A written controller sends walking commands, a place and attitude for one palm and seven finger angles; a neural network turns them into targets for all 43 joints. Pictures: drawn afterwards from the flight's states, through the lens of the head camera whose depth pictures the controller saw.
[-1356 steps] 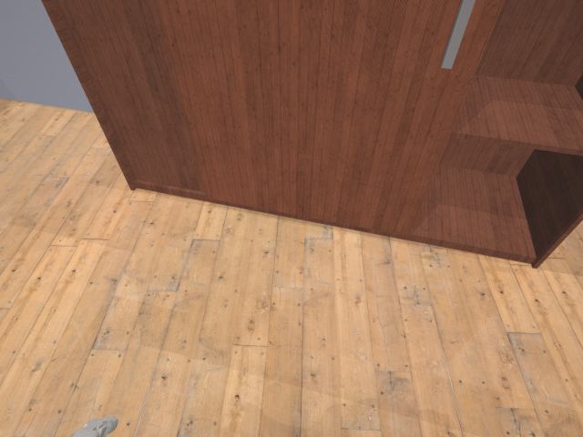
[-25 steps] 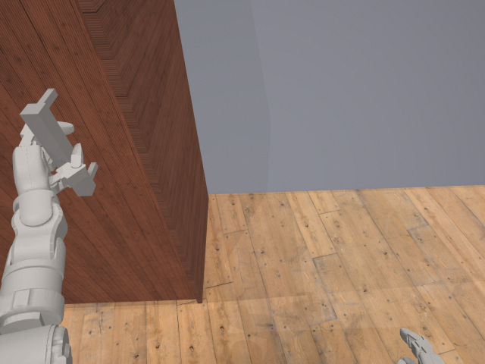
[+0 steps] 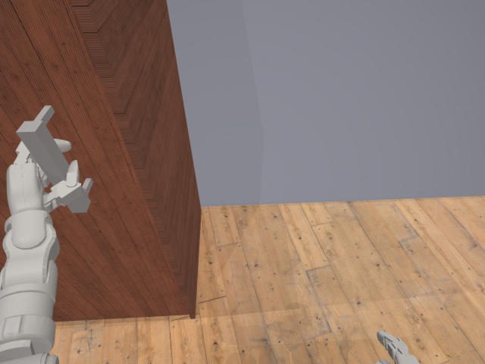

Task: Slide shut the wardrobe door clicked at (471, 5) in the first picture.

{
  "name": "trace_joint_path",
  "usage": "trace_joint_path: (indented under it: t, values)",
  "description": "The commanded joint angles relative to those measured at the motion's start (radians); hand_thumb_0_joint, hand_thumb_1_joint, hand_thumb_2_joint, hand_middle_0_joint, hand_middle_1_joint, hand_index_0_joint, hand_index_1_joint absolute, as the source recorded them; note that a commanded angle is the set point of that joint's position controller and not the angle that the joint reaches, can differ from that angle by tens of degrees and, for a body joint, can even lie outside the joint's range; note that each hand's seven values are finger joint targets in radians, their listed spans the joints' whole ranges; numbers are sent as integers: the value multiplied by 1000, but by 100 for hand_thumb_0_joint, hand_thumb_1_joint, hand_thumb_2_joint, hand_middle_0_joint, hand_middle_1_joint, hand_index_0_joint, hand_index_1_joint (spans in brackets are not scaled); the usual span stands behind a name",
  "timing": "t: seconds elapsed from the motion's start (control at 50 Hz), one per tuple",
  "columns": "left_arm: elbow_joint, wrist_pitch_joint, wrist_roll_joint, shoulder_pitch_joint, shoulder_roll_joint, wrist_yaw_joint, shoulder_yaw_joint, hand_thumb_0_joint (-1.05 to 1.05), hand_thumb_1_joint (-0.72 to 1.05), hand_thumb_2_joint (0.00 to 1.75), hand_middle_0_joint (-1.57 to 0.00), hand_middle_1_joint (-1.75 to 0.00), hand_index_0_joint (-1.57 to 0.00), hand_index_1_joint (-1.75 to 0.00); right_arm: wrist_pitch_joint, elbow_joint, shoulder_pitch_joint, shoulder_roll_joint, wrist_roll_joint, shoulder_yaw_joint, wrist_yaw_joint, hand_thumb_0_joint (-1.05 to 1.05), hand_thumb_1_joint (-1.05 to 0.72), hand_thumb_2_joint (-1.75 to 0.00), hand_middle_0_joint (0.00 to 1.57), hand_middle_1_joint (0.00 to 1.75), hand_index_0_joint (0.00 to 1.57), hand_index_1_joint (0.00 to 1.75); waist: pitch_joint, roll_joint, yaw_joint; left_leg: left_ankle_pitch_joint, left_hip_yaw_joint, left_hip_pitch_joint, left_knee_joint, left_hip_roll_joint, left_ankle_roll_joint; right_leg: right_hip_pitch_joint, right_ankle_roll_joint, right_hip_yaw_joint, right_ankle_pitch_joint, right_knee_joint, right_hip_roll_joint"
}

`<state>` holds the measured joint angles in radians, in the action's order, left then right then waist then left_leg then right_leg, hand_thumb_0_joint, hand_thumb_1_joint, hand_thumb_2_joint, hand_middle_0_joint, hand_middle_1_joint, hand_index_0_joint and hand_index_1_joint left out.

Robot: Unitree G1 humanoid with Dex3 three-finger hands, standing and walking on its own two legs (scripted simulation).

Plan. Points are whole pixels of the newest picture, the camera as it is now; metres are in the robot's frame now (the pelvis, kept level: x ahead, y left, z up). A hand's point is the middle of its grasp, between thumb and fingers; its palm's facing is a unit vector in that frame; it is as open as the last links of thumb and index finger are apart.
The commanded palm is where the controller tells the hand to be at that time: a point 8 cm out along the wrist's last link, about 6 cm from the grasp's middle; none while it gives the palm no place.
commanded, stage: stop walking and hold the door there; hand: left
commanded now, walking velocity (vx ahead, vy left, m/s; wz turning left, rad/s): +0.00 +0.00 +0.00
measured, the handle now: (64, 162) +0.39 +0.33 +0.13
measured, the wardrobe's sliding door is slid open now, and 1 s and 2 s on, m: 0.00 0.00 0.00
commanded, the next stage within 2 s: loosen the grip on the handle in 1.74 s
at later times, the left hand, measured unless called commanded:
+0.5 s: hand (69, 185) +0.35 +0.31 +0.12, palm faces +0.36 -0.90 -0.24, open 5.9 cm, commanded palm +0.31 +0.35 +0.13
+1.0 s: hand (70, 185) +0.35 +0.30 +0.13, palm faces +0.30 -0.94 -0.15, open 5.9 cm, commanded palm +0.31 +0.33 +0.13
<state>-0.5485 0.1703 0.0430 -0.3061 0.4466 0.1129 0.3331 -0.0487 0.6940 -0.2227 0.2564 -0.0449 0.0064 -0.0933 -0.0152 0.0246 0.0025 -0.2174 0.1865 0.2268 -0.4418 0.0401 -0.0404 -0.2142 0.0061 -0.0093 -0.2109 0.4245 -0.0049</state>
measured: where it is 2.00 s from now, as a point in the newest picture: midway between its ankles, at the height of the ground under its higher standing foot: outside the picture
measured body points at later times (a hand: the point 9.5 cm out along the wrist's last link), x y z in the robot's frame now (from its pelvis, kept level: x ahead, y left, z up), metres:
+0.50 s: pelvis -0.03 +0.05 -0.01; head -0.01 +0.04 +0.44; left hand +0.33 +0.36 +0.14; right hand +0.10 -0.24 -0.11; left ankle +0.00 +0.13 -0.74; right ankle +0.01 -0.12 -0.74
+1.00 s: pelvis -0.05 +0.08 +0.01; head +0.00 +0.10 +0.45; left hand +0.32 +0.35 +0.14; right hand +0.09 -0.14 -0.10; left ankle +0.00 +0.13 -0.74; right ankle -0.06 -0.07 -0.72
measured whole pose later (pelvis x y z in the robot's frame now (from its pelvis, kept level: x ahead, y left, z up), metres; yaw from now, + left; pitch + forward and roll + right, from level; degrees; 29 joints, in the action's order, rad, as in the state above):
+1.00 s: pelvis -0.05 +0.08 +0.01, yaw -1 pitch -1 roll -2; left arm -0.39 0.08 0.06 -0.47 0.35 0.13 0.18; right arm -0.11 0.72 -0.17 0.17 -0.01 0.07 -0.07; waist 0.13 -0.01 0.03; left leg -0.11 0.12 0.22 -0.34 -0.01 -0.10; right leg -0.27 0.01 0.00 -0.35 0.62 -0.01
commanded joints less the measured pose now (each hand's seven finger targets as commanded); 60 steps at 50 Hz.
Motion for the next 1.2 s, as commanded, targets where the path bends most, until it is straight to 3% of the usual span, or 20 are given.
trace_joint_path:
  t: [0.0,0.16,0.28,0.32,0.36,0.44,0.46,0.48,0.5,0.52,0.54,0.56,0.6,0.68,0.76,0.88,1.02,1.14,1.16,1.18]
  values:
    - [158,47,-12,-267,310,24,102,0,90,90,-45,-140,-45,-140,-38,-124,50,150,5,-52,-18,0,-90,-90,20,30,20,30,-182,26,-7,148,-152,-141,70,115,12,-14,-20,-84,200,-57,75]
    - [127,47,-11,-265,312,18,99,0,90,90,-45,-140,-45,-140,-27,-131,51,159,2,-59,-20,0,-90,-90,20,30,20,30,-160,21,-8,86,-142,-92,49,85,11,-2,-22,-104,169,-86,94]
    - [65,56,-20,-317,357,16,123,0,90,90,-45,-140,-45,-140,12,-137,59,161,1,-77,-5,0,-90,-90,20,30,20,30,-146,-127,0,-94,-151,60,-135,19,34,47,-87,-280,271,-122,297]
    - [84,60,-22,-359,343,12,113,0,90,90,-45,-140,-45,-140,11,-138,63,160,0,-75,1,0,-90,-90,20,30,20,30,-173,-193,9,-174,-203,157,-203,7,36,139,-122,-290,334,-91,357]
    - [88,60,-22,-371,322,6,95,0,90,90,-45,-140,-45,-140,11,-124,61,162,2,-74,3,0,-90,-90,20,30,20,30,-176,-178,0,-173,-233,152,-202,9,32,136,-129,-267,340,-55,381]
    - [164,82,-19,-445,284,-10,60,0,90,90,-45,-140,-45,-140,8,-114,65,149,8,-77,6,0,-90,-90,20,30,20,30,-157,-133,-25,15,-175,-81,5,5,16,-62,-37,-115,94,13,262]
    - [175,90,-11,-451,247,-16,21,0,90,90,-45,-140,-45,-140,10,-122,82,145,4,-77,6,0,-90,-90,20,30,20,30,-123,-46,-24,-44,-188,-107,39,51,-7,-139,-11,-63,-33,54,209]
    - [200,105,-9,-482,197,-19,-16,0,90,90,-45,-140,-45,-140,10,-138,83,149,2,-68,9,0,-90,-90,20,30,20,30,-113,90,-25,-110,-266,-98,94,108,-34,-199,10,19,-176,157,135]
    - [260,120,-6,-509,113,-23,-78,0,90,90,-45,-140,-45,-140,4,-162,109,142,-1,-55,13,0,-90,-90,20,30,20,30,-133,255,-24,-164,-416,-81,197,193,-81,-230,27,97,-279,385,43]
    - [302,123,-8,-523,121,-13,-74,0,90,90,-45,-140,-45,-140,-9,-172,118,123,2,-46,12,0,-90,-90,20,30,20,30,-147,255,-17,-114,-505,-97,226,246,-136,-275,16,70,-347,563,41]
    - [318,120,-10,-513,123,-6,-75,0,90,90,-45,-140,-45,-140,-24,-158,107,124,5,-51,11,0,-90,-90,20,30,20,30,-165,163,-12,2,-491,-165,172,245,-162,-313,14,54,-331,607,62]
    - [333,110,3,-505,130,-5,-73,0,90,90,-45,-140,-45,-140,-31,-140,82,127,-1,-58,8,0,-90,-90,20,30,20,30,-190,42,-16,101,-486,-232,134,249,-165,-338,21,42,-292,621,63]
    - [332,74,-7,-486,84,-9,-116,0,90,90,-45,-140,-45,-140,-46,-115,61,127,1,-61,3,0,-90,-90,20,30,20,30,-188,-36,-25,198,-451,-287,119,250,-149,-359,30,21,-240,601,71]
    - [392,44,-15,-541,83,-11,-140,0,90,90,-45,-140,-45,-140,-69,-94,72,104,20,-25,-5,0,-90,-90,20,30,20,30,-199,81,-23,148,-400,-308,175,244,-62,-312,21,-2,-166,484,59]
    - [437,26,-13,-583,59,-9,-173,0,90,90,-45,-140,-45,-140,-87,-88,73,94,35,-6,-8,0,-90,-90,20,30,20,30,-222,90,-26,128,-388,-335,205,246,-14,-248,12,-6,-146,373,29]
    - [449,3,-8,-593,68,-1,-163,0,90,90,-45,-140,-45,-140,-100,-89,85,88,38,-1,0,0,-90,-90,20,30,20,30,-259,116,-21,282,-345,-396,183,250,-5,-172,10,0,-147,235,6]
    - [420,-4,-5,-575,87,2,-144,0,90,90,-45,-140,-45,-140,-106,-106,92,104,30,-9,8,0,-90,-90,20,30,20,30,-278,160,-17,289,-289,-349,149,222,-11,-61,4,26,-104,87,-5]
    - [349,5,-9,-547,163,8,-77,0,90,90,-45,-140,-45,-140,-92,-121,99,124,24,-15,3,0,-90,-90,20,30,20,30,-287,128,-22,172,-236,-197,72,142,39,56,-20,-27,89,-62,53]
    - [334,3,-8,-537,191,10,-55,0,90,90,-45,-140,-45,-140,-90,-116,89,131,18,-24,2,0,-90,-90,20,30,20,30,-283,67,-20,128,-231,-182,71,135,41,48,-15,-27,59,-58,47]
    - [323,1,1,-534,136,7,-95,0,90,90,-45,-140,-45,-140,-88,-125,89,128,11,-27,3,0,-90,-90,20,30,20,30,-281,15,-19,128,-223,-191,49,134,33,33,-17,-48,72,-68,53]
